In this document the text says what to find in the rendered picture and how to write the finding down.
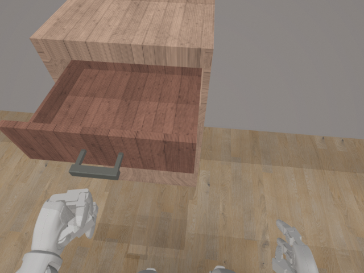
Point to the left robot hand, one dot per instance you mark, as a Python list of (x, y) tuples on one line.
[(75, 209)]

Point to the handle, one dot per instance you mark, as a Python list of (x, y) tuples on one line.
[(95, 172)]

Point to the drawer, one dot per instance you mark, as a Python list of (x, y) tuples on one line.
[(147, 112)]

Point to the cabinet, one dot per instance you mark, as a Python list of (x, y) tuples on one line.
[(177, 33)]

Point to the right robot hand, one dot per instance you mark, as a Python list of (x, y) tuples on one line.
[(299, 258)]

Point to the robot left forearm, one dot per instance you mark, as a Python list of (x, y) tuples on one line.
[(40, 262)]

